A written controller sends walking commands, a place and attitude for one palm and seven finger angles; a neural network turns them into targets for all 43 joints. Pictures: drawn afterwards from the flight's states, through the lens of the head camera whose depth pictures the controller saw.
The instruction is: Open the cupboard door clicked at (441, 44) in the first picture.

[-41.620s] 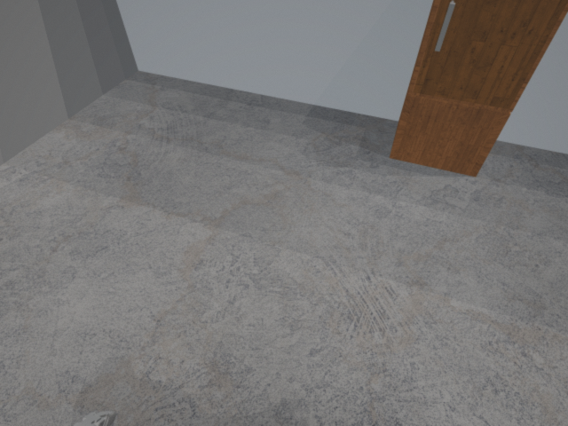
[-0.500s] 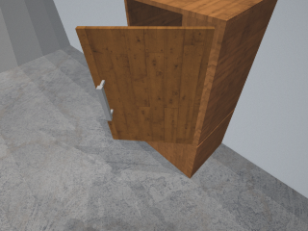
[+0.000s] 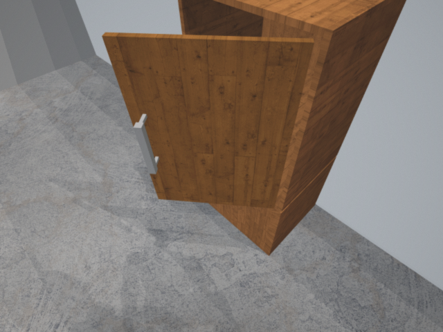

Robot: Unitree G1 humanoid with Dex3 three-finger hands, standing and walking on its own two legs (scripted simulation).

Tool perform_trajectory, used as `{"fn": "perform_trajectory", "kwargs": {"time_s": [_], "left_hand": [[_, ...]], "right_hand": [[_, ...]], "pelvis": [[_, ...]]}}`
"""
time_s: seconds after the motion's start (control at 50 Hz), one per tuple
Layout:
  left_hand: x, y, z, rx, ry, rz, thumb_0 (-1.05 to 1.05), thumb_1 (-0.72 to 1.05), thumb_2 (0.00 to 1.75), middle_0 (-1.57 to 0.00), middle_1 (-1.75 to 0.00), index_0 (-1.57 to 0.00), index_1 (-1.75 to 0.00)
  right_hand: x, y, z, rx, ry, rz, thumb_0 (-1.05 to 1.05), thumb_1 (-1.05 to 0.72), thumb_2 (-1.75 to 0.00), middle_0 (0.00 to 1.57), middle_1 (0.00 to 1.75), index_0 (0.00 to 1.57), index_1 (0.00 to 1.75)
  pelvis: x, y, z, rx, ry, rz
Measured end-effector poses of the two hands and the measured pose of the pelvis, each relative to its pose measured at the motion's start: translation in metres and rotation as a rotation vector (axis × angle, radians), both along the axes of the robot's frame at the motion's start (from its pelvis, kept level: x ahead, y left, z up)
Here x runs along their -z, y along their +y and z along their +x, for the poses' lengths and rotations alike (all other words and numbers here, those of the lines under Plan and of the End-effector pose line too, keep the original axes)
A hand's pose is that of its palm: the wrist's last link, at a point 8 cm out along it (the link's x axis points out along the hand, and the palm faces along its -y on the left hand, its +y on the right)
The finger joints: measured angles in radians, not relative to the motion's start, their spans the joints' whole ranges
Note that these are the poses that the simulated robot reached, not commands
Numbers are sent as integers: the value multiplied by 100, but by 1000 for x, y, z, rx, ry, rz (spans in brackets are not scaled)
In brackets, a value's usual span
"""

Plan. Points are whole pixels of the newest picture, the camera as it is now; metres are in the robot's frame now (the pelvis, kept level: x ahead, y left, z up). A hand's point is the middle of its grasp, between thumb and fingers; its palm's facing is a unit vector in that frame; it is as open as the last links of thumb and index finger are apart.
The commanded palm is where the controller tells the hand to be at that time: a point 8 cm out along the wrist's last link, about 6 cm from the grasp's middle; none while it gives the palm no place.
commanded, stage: look again from close up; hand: left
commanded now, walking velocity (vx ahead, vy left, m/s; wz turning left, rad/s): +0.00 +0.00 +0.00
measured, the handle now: (148, 145) +0.58 +0.24 -0.04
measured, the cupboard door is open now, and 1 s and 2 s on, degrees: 39 39 39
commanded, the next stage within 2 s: raise the hand with hooked fingers in 0.22 s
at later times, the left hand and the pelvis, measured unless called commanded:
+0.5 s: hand (118, 302) +0.18 +0.20 -0.05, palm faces +0.25 -0.96 -0.11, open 7.4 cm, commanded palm +0.11 +0.24 -0.07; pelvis +0.00 +0.01 -0.01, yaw +3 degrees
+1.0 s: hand (109, 306) +0.18 +0.22 -0.06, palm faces -0.07 -1.00 -0.05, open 10.1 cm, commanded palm +0.15 +0.28 -0.05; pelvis -0.03 +0.02 -0.10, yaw +3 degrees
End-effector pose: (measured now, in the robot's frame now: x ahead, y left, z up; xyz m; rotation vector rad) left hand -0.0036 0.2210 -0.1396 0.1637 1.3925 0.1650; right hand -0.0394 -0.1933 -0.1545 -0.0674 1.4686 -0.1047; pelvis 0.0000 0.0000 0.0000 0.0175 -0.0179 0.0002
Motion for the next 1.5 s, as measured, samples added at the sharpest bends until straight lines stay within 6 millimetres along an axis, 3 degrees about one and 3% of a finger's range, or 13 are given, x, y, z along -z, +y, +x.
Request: {"fn": "perform_trajectory", "kwargs": {"time_s": [0.14, 0.34, 0.4, 0.5, 0.58, 0.66, 0.76, 0.88, 1.04, 1.14, 1.22, 1.36, 1.5], "left_hand": [[0, 0, 2, -10, -3, -4, 1, 93, 90, -20, -30, -20, -30], [0, 3, 10, -7, -2, -1, 1, 92, 90, -20, -30, -20, -30], [-32, 20, 54, -95, -295, 46, 3, 94, 90, -21, -31, -21, -31], [-108, 27, 153, -70, -921, 30, 3, 89, 88, -20, -34, -20, -34], [-131, 16, 190, 55, -1293, -100, 2, 81, 85, -21, -38, -21, -38], [-110, 6, 179, 235, -1405, -199, 1, 71, 81, -21, -43, -21, -44], [-67, 21, 145, 164, -1288, -217, 1, 59, 76, -23, -51, -23, -51], [-80, 46, 135, 161, -1338, -111, 1, 44, 71, -24, -59, -24, -60], [-86, 61, 171, 253, -1289, -192, 1, 26, 63, -25, -71, -25, -72], [-93, 75, 178, 226, -1274, -178, 1, 14, 58, -26, -79, -26, -79], [-97, 84, 181, 225, -1294, -158, 1, 5, 54, -26, -85, -26, -85], [-95, 98, 188, 232, -1295, -158, 0, -11, 47, -27, -95, -27, -96], [-104, 114, 197, 227, -1322, -142, 0, -28, 40, -29, -106, -29, -106]], "right_hand": [[0, -9, 36, -28, -67, -30, 1, -92, -89, 20, 30, 20, 30], [-4, -24, 51, -39, -81, -69, 0, -91, -89, 20, 30, 20, 30], [-12, -30, 73, -35, -248, -108, 1, -91, -89, 20, 30, 20, 30], [-30, -45, 139, -80, -600, -154, 1, -91, -89, 20, 30, 20, 30], [-51, -54, 194, -133, -841, -183, 1, -91, -89, 20, 30, 20, 30], [-63, -57, 238, -195, -1004, -205, 1, -91, -89, 20, 30, 20, 30], [-56, -43, 268, -251, -1066, -206, 1, -91, -89, 20, 30, 20, 30], [-18, -5, 258, -294, -972, -128, 1, -91, -89, 20, 30, 20, 30], [23, 21, 194, -218, -771, -50, 1, -90, -89, 21, 30, 21, 30], [20, 10, 164, -168, -716, -92, 1, -90, -89, 21, 30, 21, 30], [12, -5, 155, -168, -707, -151, 1, -90, -89, 21, 30, 21, 30], [-8, -20, 167, -198, -745, -229, 1, -90, -89, 21, 30, 21, 30], [-21, -10, 189, -231, -797, -220, 1, -90, -89, 20, 30, 21, 30]], "pelvis": [[0, 2, 6, 0, -4, -2], [0, 4, 12, 1, 4, -8], [2, 5, 11, -3, 5, -7], [12, 10, 3, -51, 57, -6], [34, 9, -5, -30, 144, 5], [62, 9, -12, -21, 204, 10], [89, 11, -17, -33, 245, -3], [102, 14, -24, -58, 262, -47], [99, 22, -33, -58, 281, -65], [91, 30, -32, -48, 281, -59], [88, 35, -31, -46, 281, -58], [85, 40, -29, -47, 275, -63], [81, 43, -24, -51, 268, -71]]}}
